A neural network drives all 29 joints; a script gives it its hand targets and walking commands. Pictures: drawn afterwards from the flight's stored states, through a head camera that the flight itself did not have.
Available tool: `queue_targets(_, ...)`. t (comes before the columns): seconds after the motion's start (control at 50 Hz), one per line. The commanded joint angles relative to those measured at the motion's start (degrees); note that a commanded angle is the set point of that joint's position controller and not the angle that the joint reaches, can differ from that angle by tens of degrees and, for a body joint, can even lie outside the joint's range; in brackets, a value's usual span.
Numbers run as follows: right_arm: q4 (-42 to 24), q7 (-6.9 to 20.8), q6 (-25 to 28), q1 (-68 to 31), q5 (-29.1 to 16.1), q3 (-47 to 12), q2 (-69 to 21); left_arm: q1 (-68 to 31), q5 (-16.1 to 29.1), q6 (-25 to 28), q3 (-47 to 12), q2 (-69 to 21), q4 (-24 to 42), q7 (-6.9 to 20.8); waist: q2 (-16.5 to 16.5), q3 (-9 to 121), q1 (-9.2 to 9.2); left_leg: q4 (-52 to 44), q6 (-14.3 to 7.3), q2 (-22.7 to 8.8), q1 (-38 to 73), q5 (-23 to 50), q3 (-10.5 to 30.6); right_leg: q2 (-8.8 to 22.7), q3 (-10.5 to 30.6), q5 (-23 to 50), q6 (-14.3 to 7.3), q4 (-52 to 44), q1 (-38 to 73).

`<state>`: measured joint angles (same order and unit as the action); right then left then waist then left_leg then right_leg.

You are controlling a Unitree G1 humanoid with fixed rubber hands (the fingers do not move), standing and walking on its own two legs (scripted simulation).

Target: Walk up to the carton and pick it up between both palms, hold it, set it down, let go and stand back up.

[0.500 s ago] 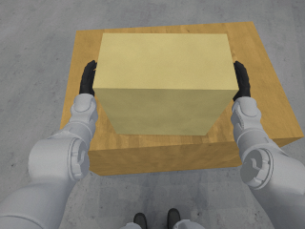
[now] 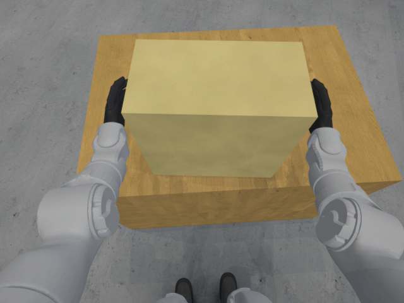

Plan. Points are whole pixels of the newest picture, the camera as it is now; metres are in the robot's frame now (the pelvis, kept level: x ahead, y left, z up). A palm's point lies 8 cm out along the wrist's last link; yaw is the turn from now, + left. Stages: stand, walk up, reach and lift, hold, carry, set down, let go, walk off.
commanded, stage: set down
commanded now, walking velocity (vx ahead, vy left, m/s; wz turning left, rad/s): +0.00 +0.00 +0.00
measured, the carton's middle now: (214, 119) +0.48 -0.04 -0.03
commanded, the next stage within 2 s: none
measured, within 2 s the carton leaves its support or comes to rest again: neither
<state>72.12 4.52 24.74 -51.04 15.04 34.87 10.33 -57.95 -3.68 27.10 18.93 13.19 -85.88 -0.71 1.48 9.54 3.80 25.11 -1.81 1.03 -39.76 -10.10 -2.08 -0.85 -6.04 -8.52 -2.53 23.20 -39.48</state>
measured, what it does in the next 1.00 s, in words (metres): stands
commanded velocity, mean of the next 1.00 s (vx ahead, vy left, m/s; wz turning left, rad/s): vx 0.00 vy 0.00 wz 0.00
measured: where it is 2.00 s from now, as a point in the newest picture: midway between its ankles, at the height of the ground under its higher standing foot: outside the picture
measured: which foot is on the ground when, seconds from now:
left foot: down 0.00-1.00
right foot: down 0.00-1.00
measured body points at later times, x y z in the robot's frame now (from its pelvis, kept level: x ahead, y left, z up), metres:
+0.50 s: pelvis +0.00 +0.00 +0.00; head +0.14 +0.00 +0.43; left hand +0.48 +0.16 +0.02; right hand +0.44 -0.24 +0.02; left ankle -0.01 +0.09 -0.73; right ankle +0.00 -0.09 -0.73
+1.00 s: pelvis -0.01 -0.01 -0.04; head +0.13 -0.01 +0.39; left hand +0.49 +0.17 -0.01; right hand +0.44 -0.26 -0.02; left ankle -0.01 +0.09 -0.73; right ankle +0.00 -0.09 -0.73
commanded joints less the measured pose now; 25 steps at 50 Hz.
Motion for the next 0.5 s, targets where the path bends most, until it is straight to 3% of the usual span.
queue_targets(0.0, 1.53, 7.10, -0.90, -22.37, 5.84, -10.83, -18.90, -28.47, -5.92, 0.38, -6.63, -21.36, 5.23, 6.17, 0.88, 30.57, 1.40, 0.00, 2.97, -3.51, 18.36, 11.90, 1.91, 3.46, 1.22, 20.43, 2.98, 1.53, 16.86)
queue_targets(0.48, 1.73, 6.84, -2.61, -17.85, 6.29, -10.04, -18.42, -23.92, -8.45, -1.01, -3.86, -19.29, 4.43, 5.88, 1.22, 27.17, 1.38, 0.71, 2.46, -3.40, 17.44, 10.75, 2.49, 3.61, 1.50, 18.47, 3.12, 2.24, 13.20)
